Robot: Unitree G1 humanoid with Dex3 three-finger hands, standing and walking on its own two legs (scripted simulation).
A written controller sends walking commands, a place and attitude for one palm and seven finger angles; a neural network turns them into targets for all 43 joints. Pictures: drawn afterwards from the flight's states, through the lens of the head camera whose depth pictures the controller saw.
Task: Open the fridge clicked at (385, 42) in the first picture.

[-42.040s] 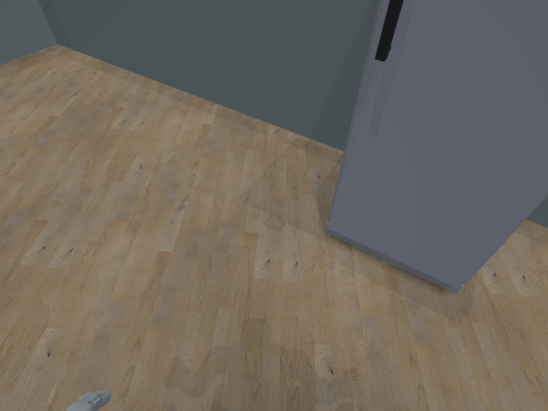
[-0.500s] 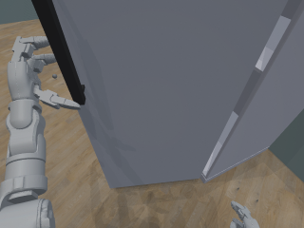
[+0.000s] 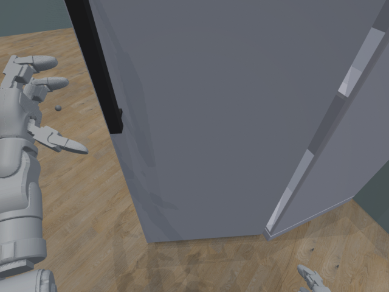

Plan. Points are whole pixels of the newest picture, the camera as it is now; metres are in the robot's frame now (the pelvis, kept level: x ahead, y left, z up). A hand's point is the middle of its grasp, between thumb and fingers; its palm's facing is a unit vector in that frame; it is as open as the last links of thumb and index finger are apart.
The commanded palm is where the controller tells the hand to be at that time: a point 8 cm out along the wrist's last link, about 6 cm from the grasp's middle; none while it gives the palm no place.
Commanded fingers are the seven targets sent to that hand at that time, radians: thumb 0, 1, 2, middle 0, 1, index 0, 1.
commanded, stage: slip the hand off the handle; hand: left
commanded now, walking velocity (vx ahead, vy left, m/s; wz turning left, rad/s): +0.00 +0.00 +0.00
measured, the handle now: (101, 63) +0.44 +0.22 +0.27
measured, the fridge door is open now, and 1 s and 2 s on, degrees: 70 70 70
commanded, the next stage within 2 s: draw the hand back to the body in 0.56 s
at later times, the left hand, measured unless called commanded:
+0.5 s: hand (53, 143) +0.27 +0.24 +0.22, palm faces +0.26 -0.96 -0.08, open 14.7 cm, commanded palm +0.23 +0.28 +0.22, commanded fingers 0.00 -0.55 0.20 -0.25 -1.15 -0.25 -1.15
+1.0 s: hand (53, 161) +0.24 +0.23 +0.21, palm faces +0.34 -0.94 -0.01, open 14.7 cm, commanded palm +0.20 +0.28 +0.21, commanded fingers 0.00 -0.55 0.20 -0.25 -1.15 -0.25 -1.15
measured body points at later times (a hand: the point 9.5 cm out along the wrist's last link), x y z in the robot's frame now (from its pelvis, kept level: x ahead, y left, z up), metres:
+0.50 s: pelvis -0.02 -0.01 +0.00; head -0.04 -0.02 +0.45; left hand +0.25 +0.29 +0.22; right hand +0.17 -0.23 -0.07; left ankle +0.02 +0.12 -0.73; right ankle -0.01 -0.13 -0.73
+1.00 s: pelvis +0.00 -0.01 +0.01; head -0.05 -0.04 +0.45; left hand +0.22 +0.28 +0.21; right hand +0.23 -0.20 -0.05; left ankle +0.02 +0.12 -0.73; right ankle -0.01 -0.13 -0.73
